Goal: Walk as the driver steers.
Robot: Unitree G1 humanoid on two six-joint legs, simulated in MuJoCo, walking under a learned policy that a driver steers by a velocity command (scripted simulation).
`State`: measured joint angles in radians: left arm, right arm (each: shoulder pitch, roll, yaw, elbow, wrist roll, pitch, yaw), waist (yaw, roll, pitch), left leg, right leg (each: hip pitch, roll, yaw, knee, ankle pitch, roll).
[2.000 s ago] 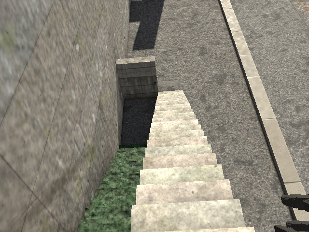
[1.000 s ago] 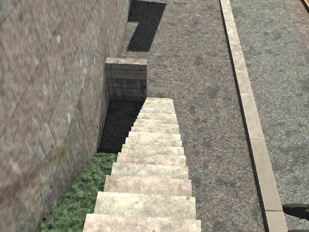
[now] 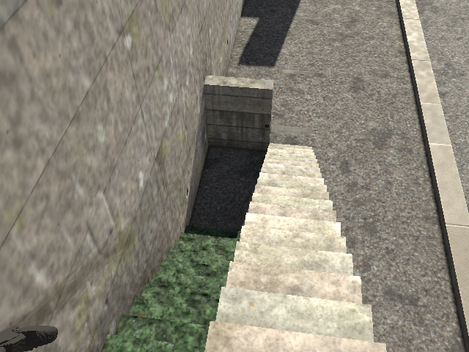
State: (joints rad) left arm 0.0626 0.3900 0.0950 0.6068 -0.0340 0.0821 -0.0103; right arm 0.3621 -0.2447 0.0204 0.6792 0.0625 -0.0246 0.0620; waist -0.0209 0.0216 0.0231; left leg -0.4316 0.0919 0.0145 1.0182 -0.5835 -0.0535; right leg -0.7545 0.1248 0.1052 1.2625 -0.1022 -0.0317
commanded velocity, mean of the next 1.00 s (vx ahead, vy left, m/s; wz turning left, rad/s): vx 1.00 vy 0.00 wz -0.37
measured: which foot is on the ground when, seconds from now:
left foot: down 0.00-0.22, up 0.24-0.54, down 0.56-0.78, up 0.80-1.00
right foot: up 0.00-0.20, down 0.22-0.52, up 0.54-0.74, down 0.76-1.00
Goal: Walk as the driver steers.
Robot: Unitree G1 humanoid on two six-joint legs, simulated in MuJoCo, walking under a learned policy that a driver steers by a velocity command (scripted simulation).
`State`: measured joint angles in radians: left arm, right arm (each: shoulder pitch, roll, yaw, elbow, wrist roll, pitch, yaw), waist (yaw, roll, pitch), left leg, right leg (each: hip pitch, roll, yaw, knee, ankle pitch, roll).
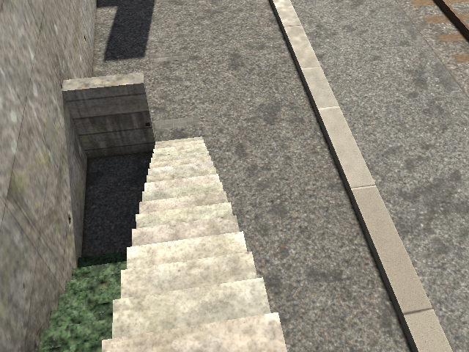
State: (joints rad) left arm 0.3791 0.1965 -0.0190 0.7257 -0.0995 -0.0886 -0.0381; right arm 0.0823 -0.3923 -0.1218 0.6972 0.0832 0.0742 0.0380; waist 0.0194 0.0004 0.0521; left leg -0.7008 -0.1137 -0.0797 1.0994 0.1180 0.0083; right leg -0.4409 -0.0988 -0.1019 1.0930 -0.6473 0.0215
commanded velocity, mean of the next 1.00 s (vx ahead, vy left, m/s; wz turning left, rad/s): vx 0.35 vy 0.00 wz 0.53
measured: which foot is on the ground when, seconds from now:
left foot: up 0.00-0.12, down 0.14-0.48, up 0.50-0.88, down 0.90-1.00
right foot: down 0.00-0.12, up 0.14-0.46, down 0.48-0.92, up 0.94-1.00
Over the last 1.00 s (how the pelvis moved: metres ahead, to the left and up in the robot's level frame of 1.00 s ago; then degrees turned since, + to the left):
0.49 -0.25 -0.39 -20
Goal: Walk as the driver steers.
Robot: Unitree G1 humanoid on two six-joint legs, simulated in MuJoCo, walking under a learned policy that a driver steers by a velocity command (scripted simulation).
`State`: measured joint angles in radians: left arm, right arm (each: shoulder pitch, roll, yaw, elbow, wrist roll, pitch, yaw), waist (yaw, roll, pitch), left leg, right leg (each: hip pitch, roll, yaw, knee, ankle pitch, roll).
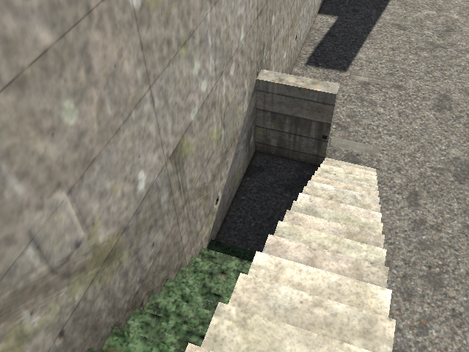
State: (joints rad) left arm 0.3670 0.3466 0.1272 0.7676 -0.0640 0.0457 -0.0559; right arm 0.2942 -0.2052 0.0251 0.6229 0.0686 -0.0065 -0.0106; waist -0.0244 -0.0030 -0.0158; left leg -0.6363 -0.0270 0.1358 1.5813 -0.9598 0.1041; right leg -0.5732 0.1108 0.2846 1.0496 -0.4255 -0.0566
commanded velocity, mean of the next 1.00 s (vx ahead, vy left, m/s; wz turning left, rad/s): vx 0.90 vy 0.00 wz -0.55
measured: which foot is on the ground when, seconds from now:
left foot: down 0.00-0.38, up 0.40-0.96, down 0.98-1.00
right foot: up 0.00-0.32, down 0.34-1.00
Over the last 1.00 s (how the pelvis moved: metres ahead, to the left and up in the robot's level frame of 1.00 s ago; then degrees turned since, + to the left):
0.23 0.06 -0.29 32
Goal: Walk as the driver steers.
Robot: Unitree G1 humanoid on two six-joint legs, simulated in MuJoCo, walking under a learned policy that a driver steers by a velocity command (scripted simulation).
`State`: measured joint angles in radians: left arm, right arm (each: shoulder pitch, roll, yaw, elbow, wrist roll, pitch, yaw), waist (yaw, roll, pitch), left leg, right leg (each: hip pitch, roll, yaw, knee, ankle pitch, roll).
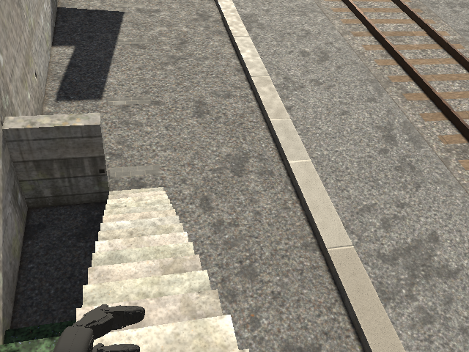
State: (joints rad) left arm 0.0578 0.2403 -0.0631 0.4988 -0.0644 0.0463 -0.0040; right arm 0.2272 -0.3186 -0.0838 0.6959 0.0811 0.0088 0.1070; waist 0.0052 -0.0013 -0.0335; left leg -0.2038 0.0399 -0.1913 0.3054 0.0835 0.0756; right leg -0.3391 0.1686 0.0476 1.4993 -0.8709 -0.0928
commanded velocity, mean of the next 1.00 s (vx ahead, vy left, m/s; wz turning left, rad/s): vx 0.56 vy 0.00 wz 0.47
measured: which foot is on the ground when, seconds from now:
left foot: down 0.00-1.00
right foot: down 0.00-0.22, up 0.24-0.86, down 0.88-1.00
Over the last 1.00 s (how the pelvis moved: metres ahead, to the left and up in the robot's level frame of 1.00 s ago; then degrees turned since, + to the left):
0.26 -0.08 -0.18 -33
